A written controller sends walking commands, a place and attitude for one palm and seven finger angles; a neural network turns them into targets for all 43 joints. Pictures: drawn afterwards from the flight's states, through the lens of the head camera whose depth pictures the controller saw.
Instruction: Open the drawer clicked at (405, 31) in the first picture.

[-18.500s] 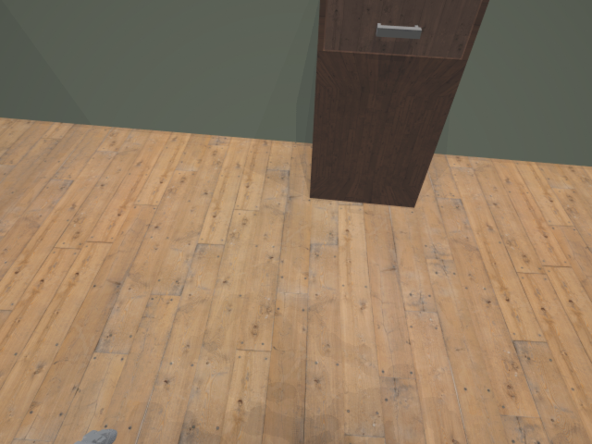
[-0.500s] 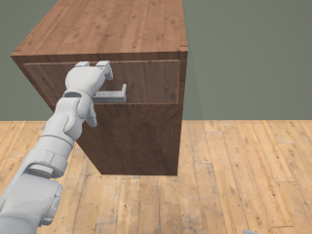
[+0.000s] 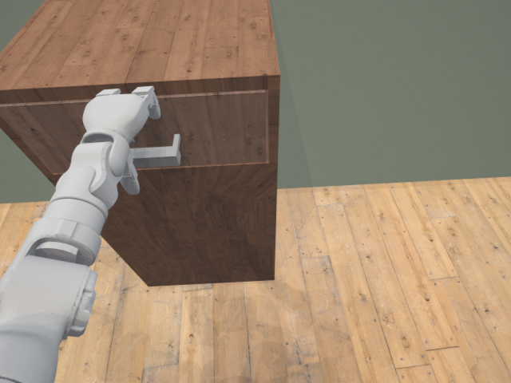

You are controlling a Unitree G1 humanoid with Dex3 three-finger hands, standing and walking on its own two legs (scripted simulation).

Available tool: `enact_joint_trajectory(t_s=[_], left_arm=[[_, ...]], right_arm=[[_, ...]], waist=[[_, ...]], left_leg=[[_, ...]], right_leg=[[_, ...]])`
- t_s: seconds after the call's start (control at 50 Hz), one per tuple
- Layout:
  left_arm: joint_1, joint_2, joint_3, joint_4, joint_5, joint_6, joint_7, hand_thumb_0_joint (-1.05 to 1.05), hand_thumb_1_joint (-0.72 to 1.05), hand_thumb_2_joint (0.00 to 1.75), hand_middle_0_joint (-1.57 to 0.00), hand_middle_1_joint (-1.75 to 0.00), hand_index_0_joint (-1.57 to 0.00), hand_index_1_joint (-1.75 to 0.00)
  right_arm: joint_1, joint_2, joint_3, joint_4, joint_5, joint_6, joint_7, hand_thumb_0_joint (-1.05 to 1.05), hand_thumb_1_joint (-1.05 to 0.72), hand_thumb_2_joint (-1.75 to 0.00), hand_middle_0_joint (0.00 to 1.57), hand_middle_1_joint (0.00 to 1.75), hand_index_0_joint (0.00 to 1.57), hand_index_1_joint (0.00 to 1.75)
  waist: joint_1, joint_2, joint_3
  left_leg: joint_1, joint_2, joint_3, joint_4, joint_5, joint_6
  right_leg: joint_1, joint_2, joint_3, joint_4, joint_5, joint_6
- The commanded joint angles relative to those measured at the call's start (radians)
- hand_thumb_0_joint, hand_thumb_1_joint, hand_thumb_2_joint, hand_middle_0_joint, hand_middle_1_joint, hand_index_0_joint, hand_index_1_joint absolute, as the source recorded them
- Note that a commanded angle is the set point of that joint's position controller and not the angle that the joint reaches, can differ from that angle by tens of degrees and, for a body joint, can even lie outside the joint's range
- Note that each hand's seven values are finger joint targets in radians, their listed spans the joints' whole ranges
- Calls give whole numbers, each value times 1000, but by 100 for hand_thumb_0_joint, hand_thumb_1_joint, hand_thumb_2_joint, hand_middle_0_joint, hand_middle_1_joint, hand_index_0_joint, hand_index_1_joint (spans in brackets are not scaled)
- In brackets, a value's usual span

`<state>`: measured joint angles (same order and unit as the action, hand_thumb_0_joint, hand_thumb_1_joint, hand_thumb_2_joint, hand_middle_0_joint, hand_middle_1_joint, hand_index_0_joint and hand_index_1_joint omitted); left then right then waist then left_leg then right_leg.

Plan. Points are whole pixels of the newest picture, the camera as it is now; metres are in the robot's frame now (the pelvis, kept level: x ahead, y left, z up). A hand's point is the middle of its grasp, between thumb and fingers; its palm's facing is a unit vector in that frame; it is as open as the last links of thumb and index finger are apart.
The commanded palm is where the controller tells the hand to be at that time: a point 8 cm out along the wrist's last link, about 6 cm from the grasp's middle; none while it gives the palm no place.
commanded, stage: move the hooked fingers above the handle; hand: left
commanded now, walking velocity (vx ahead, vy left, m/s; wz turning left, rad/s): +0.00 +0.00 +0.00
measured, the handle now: (144, 149) +0.52 +0.21 +0.05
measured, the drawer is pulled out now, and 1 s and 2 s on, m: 0.00 0.00 0.00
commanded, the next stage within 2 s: lower the fingers behind the handle in 0.64 s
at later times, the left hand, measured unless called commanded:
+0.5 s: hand (131, 139) +0.48 +0.20 +0.12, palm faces +0.00 -0.02 -1.00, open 13.6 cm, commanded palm +0.45 +0.21 +0.17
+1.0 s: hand (127, 154) +0.46 +0.21 +0.10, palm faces -0.03 -0.03 -1.00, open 13.8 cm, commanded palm +0.45 +0.22 +0.15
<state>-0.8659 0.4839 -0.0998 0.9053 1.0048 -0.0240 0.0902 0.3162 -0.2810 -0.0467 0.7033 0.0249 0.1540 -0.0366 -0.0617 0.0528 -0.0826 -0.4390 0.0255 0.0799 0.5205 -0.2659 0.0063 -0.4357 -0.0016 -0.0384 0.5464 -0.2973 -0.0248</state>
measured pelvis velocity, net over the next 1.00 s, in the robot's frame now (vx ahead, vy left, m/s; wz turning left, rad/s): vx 0.00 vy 0.01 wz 0.01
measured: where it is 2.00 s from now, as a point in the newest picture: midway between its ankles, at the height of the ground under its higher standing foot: outside the picture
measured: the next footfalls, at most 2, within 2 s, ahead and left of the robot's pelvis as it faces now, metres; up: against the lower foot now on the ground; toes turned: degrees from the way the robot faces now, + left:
none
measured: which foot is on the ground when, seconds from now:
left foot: down 0.00-1.00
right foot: down 0.00-1.00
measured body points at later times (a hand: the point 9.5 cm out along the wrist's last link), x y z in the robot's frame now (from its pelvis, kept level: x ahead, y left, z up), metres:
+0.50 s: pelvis +0.00 +0.01 +0.00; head +0.05 -0.01 +0.45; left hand +0.47 +0.20 +0.17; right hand +0.06 -0.26 -0.14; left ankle -0.01 +0.12 -0.73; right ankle -0.02 -0.10 -0.73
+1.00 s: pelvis +0.00 +0.01 +0.00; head +0.05 -0.01 +0.44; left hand +0.46 +0.21 +0.15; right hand +0.06 -0.26 -0.14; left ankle -0.01 +0.12 -0.73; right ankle -0.02 -0.10 -0.73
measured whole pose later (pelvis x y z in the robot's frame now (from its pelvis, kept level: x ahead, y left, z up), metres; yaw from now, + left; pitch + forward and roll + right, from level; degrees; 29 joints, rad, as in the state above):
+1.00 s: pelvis +0.00 +0.01 +0.00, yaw +0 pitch +11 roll +0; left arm -0.82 0.47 -0.12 0.88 1.01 -0.06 0.10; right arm 0.30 -0.27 -0.05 0.69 0.02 0.15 -0.03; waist -0.05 0.04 -0.09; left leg -0.47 0.02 0.07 0.56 -0.28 0.02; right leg -0.45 -0.01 -0.04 0.57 -0.31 -0.01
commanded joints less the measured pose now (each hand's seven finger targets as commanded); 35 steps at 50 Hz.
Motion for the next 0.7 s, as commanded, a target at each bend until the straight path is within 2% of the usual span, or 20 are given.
enact_joint_trajectory(t_s=[0.0,0.02,0.04,0.06,0.08,0.12,0.16,0.2,0.22,0.24,0.26,0.28,0.36,0.4,0.42,0.46,0.5,0.54,0.6,0.68], left_arm=[[-445,277,97,-201,-2,-15,23,0,-50,30,-30,-120,-30,-120],[-437,251,80,-213,-5,-21,23,0,-50,30,-30,-120,-30,-120],[-421,262,98,-217,-4,-26,25,0,-50,30,-30,-120,-30,-120],[-400,267,104,-214,-4,-29,25,0,-50,30,-30,-120,-30,-120],[-405,261,100,-215,-8,-33,26,0,-50,30,-30,-120,-30,-120],[-417,267,100,-191,-3,-28,38,0,-50,30,-30,-120,-30,-120],[-491,232,58,-207,4,-25,50,0,-50,30,-30,-120,-30,-120],[-554,257,76,-255,8,-36,67,0,-50,30,-30,-120,-30,-120],[-555,241,69,-259,8,-35,73,0,-50,30,-30,-120,-30,-120],[-574,220,54,-262,8,-34,78,0,-50,30,-30,-120,-30,-120],[-543,233,75,-228,8,-25,81,0,-50,30,-30,-120,-30,-120],[-547,208,51,-211,3,-18,80,0,-50,30,-30,-120,-30,-120],[-512,227,70,-144,10,27,77,0,-50,30,-30,-120,-30,-120],[-513,253,83,-130,13,34,63,0,-50,30,-30,-120,-30,-120],[-509,238,69,-135,14,35,58,0,-50,30,-30,-120,-30,-120],[-496,237,73,-164,8,27,49,0,-50,30,-30,-120,-30,-120],[-448,252,90,-156,10,20,37,0,-50,30,-30,-120,-30,-120],[-446,262,94,-158,9,15,32,0,-50,30,-30,-120,-30,-120],[-454,278,104,-201,7,-11,29,0,-50,30,-30,-120,-30,-120],[-461,235,78,-279,-5,-39,32,0,-50,30,-30,-120,-30,-120]], right_arm=[[32,-128,-45,-102,1,-23,-8,0,-90,-90,20,30,20,30],[30,-123,-46,-105,0,-24,-6,0,-90,-90,20,30,20,30],[34,-124,-49,-103,-1,-23,-5,0,-90,-90,20,30,20,30],[30,-125,-49,-107,0,-22,-6,0,-90,-90,20,30,20,30],[27,-126,-47,-111,1,-22,-6,0,-90,-90,20,30,20,30],[27,-127,-46,-102,5,-25,-6,0,-90,-90,20,30,20,30],[31,-125,-47,-97,6,-31,-6,0,-90,-90,20,30,20,30],[42,-124,-52,-93,2,-38,-6,0,-90,-90,20,30,20,30],[45,-119,-53,-95,-1,-40,-6,0,-90,-90,20,30,20,30],[49,-117,-55,-90,-3,-42,-4,0,-90,-90,20,30,20,30],[49,-117,-55,-87,-2,-41,-2,0,-90,-90,20,30,20,30],[48,-121,-52,-85,-3,-41,-2,0,-90,-90,20,30,20,30],[38,-124,-45,-82,-2,-37,0,0,-90,-90,20,30,20,30],[36,-129,-41,-87,-1,-32,-3,0,-90,-90,20,30,20,30],[31,-128,-40,-91,0,-30,-4,0,-90,-90,20,30,20,30],[24,-124,-41,-102,-1,-30,-3,0,-90,-90,20,30,20,30],[20,-124,-39,-110,0,-24,-5,0,-90,-90,20,30,20,30],[17,-126,-37,-113,2,-24,-7,0,-90,-90,20,30,20,30],[20,-126,-40,-120,1,-27,-11,0,-90,-90,20,30,20,30],[22,-119,-50,-120,-2,-31,-5,0,-90,-90,20,30,20,30]], waist=[[10,-59,-392],[12,-40,-391],[12,-67,-387],[20,-61,-384],[10,-85,-370],[3,-83,-315],[-17,-45,-316],[-16,-18,-395],[-16,-8,-420],[-23,-1,-429],[-15,-20,-416],[-30,-29,-398],[-11,-44,-382],[-12,-74,-379],[-11,-71,-374],[1,-45,-383],[10,-68,-384],[8,-77,-346],[10,-70,-377],[4,-25,-402]], left_leg=[[150,-47,-18,-7,347,47],[162,-47,-18,-4,355,47],[165,-45,-20,-3,362,48],[158,-46,-17,-6,352,47],[154,-47,-20,-5,345,49],[139,-44,-24,-13,294,48],[160,-43,-29,-11,268,45],[197,-44,-33,3,307,47],[216,-45,-37,10,331,47],[231,-44,-39,15,346,45],[220,-44,-39,16,343,44],[217,-43,-42,15,347,44],[191,-41,-35,8,340,43],[168,-40,-34,6,342,44],[170,-40,-33,4,343,44],[179,-41,-28,4,349,44],[172,-41,-28,5,370,44],[155,-38,-26,-2,340,44],[166,-39,-27,0,344,46],[222,-39,-34,14,397,45]], right_leg=[[225,13,40,-36,430,2],[219,14,40,-35,435,0],[216,17,36,-35,435,0],[220,16,37,-36,425,0],[214,17,36,-42,412,1],[170,20,33,-50,351,1],[125,22,32,-54,298,-1],[143,23,39,-42,321,-3],[142,26,36,-34,336,-5],[133,27,32,-31,345,-4],[134,28,29,-31,341,-5],[124,28,26,-35,340,-4],[132,26,23,-32,348,-3],[156,22,25,-30,367,0],[152,22,23,-30,368,0],[162,21,25,-31,374,-2],[181,21,24,-25,396,-3],[170,19,24,-32,377,-1],[186,19,30,-33,376,-1],[164,24,26,-30,384,-6]])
